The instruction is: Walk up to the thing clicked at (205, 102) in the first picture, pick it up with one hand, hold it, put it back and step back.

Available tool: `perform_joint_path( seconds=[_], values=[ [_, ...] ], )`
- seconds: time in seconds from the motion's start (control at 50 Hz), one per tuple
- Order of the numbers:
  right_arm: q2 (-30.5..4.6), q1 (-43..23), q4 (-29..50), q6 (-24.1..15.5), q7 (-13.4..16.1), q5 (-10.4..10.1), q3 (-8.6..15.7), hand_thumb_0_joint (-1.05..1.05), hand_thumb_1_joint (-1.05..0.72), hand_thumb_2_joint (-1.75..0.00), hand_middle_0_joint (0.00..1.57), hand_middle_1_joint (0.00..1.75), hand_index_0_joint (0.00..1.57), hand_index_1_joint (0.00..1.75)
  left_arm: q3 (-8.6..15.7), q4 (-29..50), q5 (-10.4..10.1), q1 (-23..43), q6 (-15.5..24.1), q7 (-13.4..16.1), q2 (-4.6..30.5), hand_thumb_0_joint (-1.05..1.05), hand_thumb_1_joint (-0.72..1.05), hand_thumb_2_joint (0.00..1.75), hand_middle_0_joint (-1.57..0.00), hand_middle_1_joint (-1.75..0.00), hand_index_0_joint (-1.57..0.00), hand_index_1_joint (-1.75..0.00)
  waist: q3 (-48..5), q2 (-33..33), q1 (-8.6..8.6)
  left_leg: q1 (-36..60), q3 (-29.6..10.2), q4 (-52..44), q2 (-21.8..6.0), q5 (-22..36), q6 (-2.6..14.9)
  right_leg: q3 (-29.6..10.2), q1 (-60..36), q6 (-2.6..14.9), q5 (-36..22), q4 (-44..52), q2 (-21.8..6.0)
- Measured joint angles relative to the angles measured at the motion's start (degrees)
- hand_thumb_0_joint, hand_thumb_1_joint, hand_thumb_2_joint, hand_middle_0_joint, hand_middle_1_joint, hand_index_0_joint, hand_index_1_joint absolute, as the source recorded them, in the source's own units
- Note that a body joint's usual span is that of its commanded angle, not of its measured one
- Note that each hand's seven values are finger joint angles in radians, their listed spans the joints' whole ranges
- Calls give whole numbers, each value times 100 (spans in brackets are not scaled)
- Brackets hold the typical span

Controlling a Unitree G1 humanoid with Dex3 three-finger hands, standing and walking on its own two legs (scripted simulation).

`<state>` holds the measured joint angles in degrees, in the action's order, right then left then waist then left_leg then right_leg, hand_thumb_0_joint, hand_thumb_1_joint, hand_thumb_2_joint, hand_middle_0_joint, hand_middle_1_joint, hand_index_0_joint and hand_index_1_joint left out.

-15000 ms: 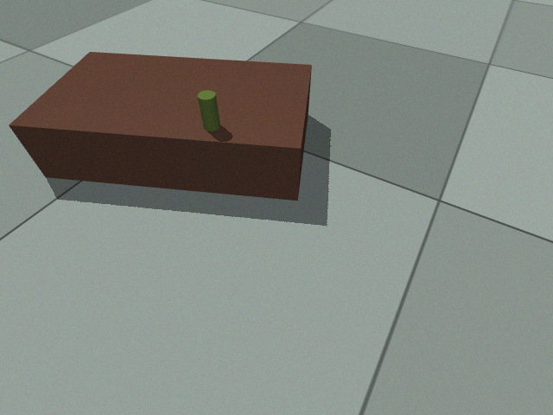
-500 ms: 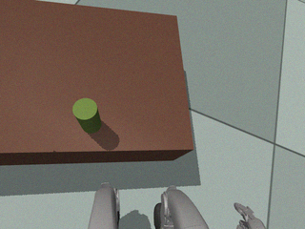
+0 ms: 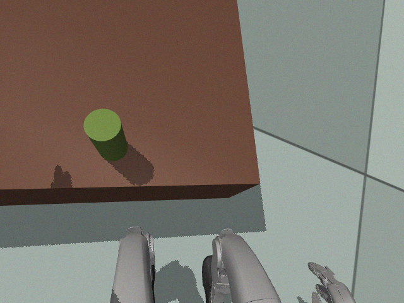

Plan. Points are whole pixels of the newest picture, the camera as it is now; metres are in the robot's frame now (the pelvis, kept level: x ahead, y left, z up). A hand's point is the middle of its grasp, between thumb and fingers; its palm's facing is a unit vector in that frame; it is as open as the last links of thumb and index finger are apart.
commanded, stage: approach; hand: left
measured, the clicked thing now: (108, 137) +0.47 +0.19 -0.20
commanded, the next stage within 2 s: close in in 0.24 s
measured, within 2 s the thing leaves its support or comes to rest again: neither
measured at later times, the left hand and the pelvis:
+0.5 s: hand (84, 146) +0.45 +0.24 -0.19, palm faces +0.07 -1.00 +0.05, open 17.7 cm; pelvis -0.06 -0.02 -0.18, yaw -4 degrees
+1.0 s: hand (104, 145) +0.45 +0.20 -0.19, palm faces +0.13 -0.99 +0.04, open 17.7 cm; pelvis -0.05 -0.03 -0.19, yaw -4 degrees
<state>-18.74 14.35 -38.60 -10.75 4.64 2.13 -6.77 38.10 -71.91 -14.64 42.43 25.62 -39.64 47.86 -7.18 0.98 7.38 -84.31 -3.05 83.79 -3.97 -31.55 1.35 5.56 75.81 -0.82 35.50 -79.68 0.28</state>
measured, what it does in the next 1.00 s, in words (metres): lowers itself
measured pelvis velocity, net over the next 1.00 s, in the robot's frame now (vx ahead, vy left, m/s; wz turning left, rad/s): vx -0.05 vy -0.03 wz -0.07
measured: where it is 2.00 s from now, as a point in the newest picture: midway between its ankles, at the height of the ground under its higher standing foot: (180, 295)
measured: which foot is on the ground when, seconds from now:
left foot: down 0.00-1.00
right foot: down 0.00-1.00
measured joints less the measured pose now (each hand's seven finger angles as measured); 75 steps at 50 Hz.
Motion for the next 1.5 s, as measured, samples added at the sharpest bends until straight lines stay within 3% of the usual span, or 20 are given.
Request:
perform_joint_path(
  seconds=[0.06, 0.2, 0.3, 0.44, 0.58, 0.7, 0.88, 1.0, 1.12, 1.34, 1.5],
  values=[
    [3, -114, -5, -22, -90, 64, -7, 0, -87, -89, 21, 30, 20, 30, -4, -29, 34, 77, 277, 13, -185, -1, -57, 1, -3, -4, -4, -4, -78, 48, 68, -622, -25, 568, -4, -141, 1, -1, 617, 3, 184, -608, -7],
    [199, -467, -41, 77, -259, 308, 0, 0, -88, -90, 21, 30, 20, 30, 148, 399, 357, 327, 648, 242, -500, -2, -55, 4, -2, -6, -2, -6, -21, 179, 223, -1858, -104, 1874, -56, -395, -28, 8, 1848, 35, 526, -1999, 23],
    [347, -586, -102, 201, -350, 414, 1, 0, -90, -90, 21, 30, 20, 30, -46, 364, 562, 514, 656, 491, -672, -2, -54, 7, -2, -8, -2, -8, -45, 66, 231, -2457, -114, 2417, -68, -387, -24, -9, 2468, 61, 576, -2623, 23],
    [344, -523, -58, 348, -523, 412, -42, 0, -91, -90, 21, 30, 20, 30, -149, -65, 590, 678, 740, 940, -887, -2, -58, 6, -2, -9, -3, -8, -64, -122, 218, -3145, -104, 3131, -162, -377, -23, -66, 3238, 91, 591, -3442, 93],
    [336, -433, -43, 583, -669, 407, 17, 0, -91, -90, 21, 30, 20, 30, -82, 379, 710, 806, 809, 1562, -1192, -2, -58, 2, -3, -8, -5, -7, 105, -15, 202, -3696, -176, 3704, -207, -316, -110, -34, 3850, 182, 575, -4115, 130],
    [337, -459, -150, 800, -661, 363, 196, 0, -91, -90, 21, 30, 20, 30, -407, 900, 877, 724, 558, 1998, -1426, -2, -58, 2, -3, -8, -5, -6, 70, -72, 152, -3757, -197, 3772, -192, -295, -157, -16, 3925, 228, 579, -4220, 117],
    [258, -465, -60, 954, -619, 147, 343, 0, -93, -90, 21, 30, 20, 30, -697, 986, 691, 558, 308, 2250, -1709, -2, -60, 1, -4, -6, -6, -5, -184, -227, 63, -3485, -183, 3562, -257, -407, -139, -28, 3674, 209, 609, -3948, 188],
    [259, -495, 24, 1014, -678, 131, 428, 0, -93, -90, 20, 30, 20, 30, -761, 1321, 718, 332, 343, 2484, -1992, -2, -61, 0, -4, -5, -6, -3, -129, -88, -11, -3447, -167, 3508, -268, -433, -153, -42, 3652, 221, 622, -3898, 200],
    [321, -648, -75, 1022, -690, 200, 488, 0, -92, -90, 20, 30, 20, 30, -999, 1706, 828, 218, 495, 2760, -2208, -2, -61, 0, -5, -3, -6, -2, -53, 0, -69, -3440, -165, 3511, -243, -465, -158, -43, 3632, 221, 674, -3906, 178],
    [403, -764, -35, 1099, -737, 189, 465, 0, -93, -90, 20, 30, 20, 30, -1165, 1674, 829, 125, 578, 2868, -2264, -2, -56, 6, -18, -11, -18, -11, -96, -105, -98, -3401, -158, 3563, -252, -541, -130, -56, 3580, 192, 735, -3931, 193],
    [414, -763, -46, 1134, -746, 168, 438, 0, -93, -90, 21, 30, 20, 30, -1143, 1691, 799, 75, 658, 2827, -2289, -2, -51, 12, -28, -20, -29, -20, -59, -45, -112, -3465, -173, 3630, -259, -510, -132, -47, 3650, 197, 701, -4002, 203]
  ],
)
